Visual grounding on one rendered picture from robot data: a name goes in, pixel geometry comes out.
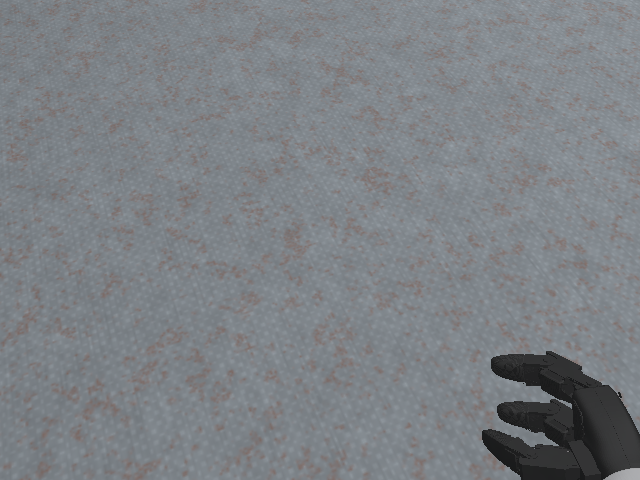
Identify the robot right hand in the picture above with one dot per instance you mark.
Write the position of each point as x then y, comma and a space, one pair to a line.
598, 431

